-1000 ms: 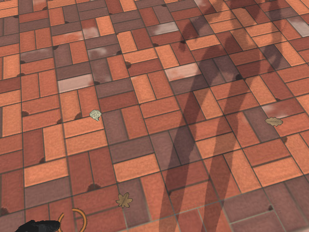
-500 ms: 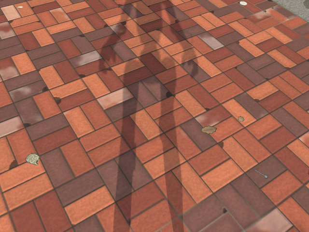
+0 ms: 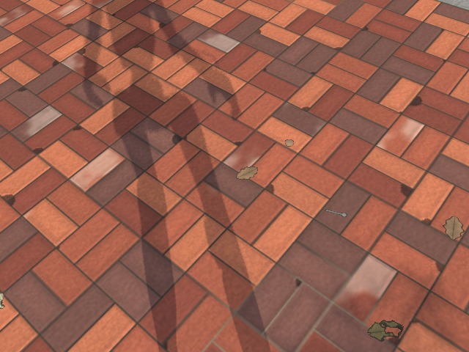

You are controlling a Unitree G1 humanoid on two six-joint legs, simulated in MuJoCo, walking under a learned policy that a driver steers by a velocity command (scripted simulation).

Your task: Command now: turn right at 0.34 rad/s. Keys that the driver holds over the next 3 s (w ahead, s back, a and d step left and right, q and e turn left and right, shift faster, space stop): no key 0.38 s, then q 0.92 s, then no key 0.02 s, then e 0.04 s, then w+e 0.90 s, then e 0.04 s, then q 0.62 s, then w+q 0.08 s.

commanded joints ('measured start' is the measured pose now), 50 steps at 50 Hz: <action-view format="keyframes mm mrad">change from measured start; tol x16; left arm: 1 -33 143 36 -57 5 -13 8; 35 83 141 70 94 11 -19 26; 50 -110 104 42 6 20 -26 19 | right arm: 1 -23 -40 0 -68 2 -12 4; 43 16 -30 15 -186 26 23 46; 50 191 -229 -41 -223 -39 -12 36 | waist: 1 15 -179 -139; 9 -22 -143 -96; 12 71 150 -138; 31 17 21 -85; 36 20 -258 -111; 46 -10 -170 -143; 49 1 327 -103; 50 -84 196 -194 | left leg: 1 26 18 -19 -134 29 -5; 7 194 8 -7 -390 -1 27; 11 465 180 -155 -628 536 134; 14 294 115 -126 -666 170 158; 27 241 86 -194 -601 277 191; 34 78 -7 -169 -415 196 149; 37 -56 -29 -48 82 -295 66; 47 321 -49 108 -522 140 103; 49 498 344 -540 -667 702 362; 50 456 388 -598 -705 644 472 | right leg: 1 131 -223 193 -98 293 -174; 12 27 -27 69 33 -106 31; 32 90 -46 2 88 35 23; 37 151 -461 347 -110 378 -269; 44 113 -310 -18 -49 392 -145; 47 55 -281 -96 107 215 -64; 49 -423 -40 -186 584 -481 121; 50 -415 -30 -9 766 -516 120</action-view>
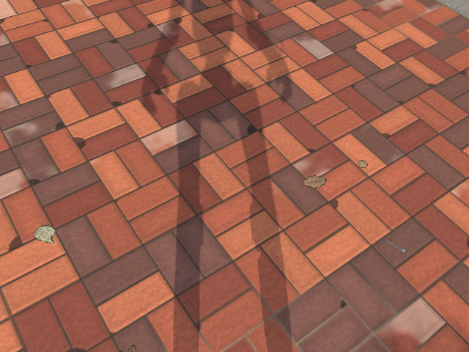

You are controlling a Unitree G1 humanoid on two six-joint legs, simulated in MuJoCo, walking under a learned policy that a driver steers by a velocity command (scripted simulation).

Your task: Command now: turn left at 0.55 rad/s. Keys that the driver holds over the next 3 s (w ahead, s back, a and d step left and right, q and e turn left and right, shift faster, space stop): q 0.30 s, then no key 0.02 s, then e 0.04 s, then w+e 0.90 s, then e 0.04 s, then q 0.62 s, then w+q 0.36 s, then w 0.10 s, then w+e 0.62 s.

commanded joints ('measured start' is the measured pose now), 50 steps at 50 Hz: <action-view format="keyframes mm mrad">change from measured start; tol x32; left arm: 1 -78 109 25 -113 -10 -18 7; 50 86 34 -4 -88 -37 -65 -48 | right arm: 1 83 -229 -57 -77 -41 -55 -4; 50 99 -67 -30 60 -9 -161 -14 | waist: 1 -53 206 -144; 26 46 -173 85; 40 -81 -87 -95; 42 -104 352 -244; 50 -39 133 23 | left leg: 1 254 361 -540 -337 518 302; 18 207 178 -474 -282 354 185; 22 50 90 -410 -305 -188 114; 28 -389 -2 -118 292 -155 -45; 41 638 249 -329 -308 -30 36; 43 529 413 -709 -470 -407 172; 50 327 246 -147 -516 273 126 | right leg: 1 -330 72 139 431 -133 5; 22 231 101 63 -395 275 -39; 26 230 -262 728 -693 -224 -344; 38 97 -51 459 -560 172 -217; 43 -419 66 229 311 -24 -67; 50 -414 -18 155 296 306 -46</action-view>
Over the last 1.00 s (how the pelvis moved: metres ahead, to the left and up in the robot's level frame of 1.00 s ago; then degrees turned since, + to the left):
-0.01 0.07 -0.02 14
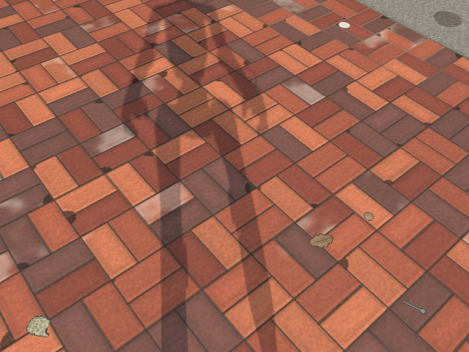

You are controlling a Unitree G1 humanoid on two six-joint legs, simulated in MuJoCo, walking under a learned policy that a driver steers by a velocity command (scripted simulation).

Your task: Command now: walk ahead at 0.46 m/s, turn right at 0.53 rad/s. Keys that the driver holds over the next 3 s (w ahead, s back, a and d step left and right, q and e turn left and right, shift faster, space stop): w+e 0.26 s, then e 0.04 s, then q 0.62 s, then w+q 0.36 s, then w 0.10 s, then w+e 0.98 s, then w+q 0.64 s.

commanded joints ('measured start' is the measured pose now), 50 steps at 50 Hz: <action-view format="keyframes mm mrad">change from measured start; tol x32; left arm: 1 -75 15 -4 -97 6 -10 -14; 50 -192 71 12 -25 25 26 10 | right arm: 1 -7 -128 -35 -30 2 -20 -4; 50 -84 -198 -46 -141 29 95 -24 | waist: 1 -14 134 78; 17 141 -28 -446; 50 14 179 -110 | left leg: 1 83 268 -168 -189 232 146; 9 128 280 43 -173 426 108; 13 187 278 117 189 1025 64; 14 57 239 137 422 969 27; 16 -535 -27 -46 1110 -414 -64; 17 -553 40 -186 1132 -337 -54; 29 -347 131 -121 535 148 -110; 39 -398 86 -34 310 -59 -39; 43 206 418 -611 94 976 337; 50 -13 189 -399 -65 24 211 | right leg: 1 -232 -52 30 -43 88 18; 10 -70 1 -122 -479 231 -52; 14 468 133 -165 -569 197 -171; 16 1028 -347 710 -675 354 -456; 24 305 -164 18 -859 796 -275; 40 565 -229 -112 -625 680 -170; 42 306 -57 -223 -249 375 -25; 43 -2 127 -165 11 -381 48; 50 -9 45 -25 -157 -99 69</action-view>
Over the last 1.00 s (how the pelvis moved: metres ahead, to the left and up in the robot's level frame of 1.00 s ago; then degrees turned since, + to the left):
0.18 0.06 0.02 -3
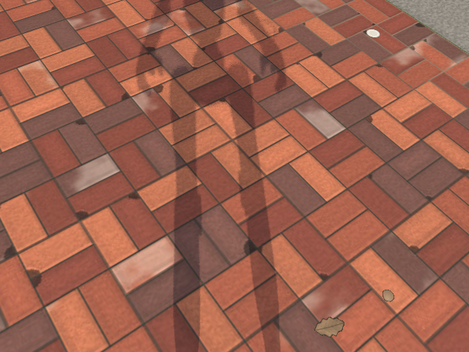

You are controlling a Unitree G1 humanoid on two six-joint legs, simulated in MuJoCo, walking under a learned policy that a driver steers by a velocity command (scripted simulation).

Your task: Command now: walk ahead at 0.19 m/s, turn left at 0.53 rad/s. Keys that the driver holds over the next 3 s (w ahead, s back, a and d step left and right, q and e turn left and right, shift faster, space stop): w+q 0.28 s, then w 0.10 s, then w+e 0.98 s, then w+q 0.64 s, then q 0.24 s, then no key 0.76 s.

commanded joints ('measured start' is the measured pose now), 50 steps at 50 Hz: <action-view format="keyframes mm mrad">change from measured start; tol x32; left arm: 1 -20 69 18 -70 -9 -25 -7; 36 406 32 -19 1 -34 -102 -5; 50 40 3 -14 -115 -19 -51 -53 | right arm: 1 14 -152 -46 -72 0 -9 -19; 50 8 -129 -54 81 -13 -118 3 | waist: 1 -4 167 -145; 15 79 -217 -71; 31 66 -116 -4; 36 -104 312 -465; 50 -16 66 27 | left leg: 1 196 202 -308 -217 -140 185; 11 18 150 -422 -146 -330 133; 18 -538 55 -123 645 -201 -39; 31 -104 37 26 51 106 -69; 35 784 405 -415 2 -32 147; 41 228 307 -168 -285 20 131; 50 214 295 145 -350 219 111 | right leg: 1 -76 -6 21 -154 87 20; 12 355 5 19 -640 240 -51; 14 640 -322 437 -791 -92 -186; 31 408 -242 210 -814 484 -210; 33 373 -188 156 -623 697 -165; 37 -273 -52 109 229 -69 -57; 50 -128 -131 2 -291 464 -53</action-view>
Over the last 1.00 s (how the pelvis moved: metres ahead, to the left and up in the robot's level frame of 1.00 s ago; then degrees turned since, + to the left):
0.37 -0.04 0.00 3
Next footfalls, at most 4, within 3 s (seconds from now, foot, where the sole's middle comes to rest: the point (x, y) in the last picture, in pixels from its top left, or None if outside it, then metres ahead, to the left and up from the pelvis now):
0.26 right None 0.15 -0.14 -0.78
0.68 left None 0.37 0.18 -0.78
1.16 right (257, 272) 0.66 -0.09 -0.78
1.70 left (213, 178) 1.00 0.05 -0.78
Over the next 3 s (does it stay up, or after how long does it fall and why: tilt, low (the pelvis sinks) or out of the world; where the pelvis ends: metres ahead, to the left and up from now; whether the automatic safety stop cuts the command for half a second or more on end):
stays up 1.19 -0.02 0.00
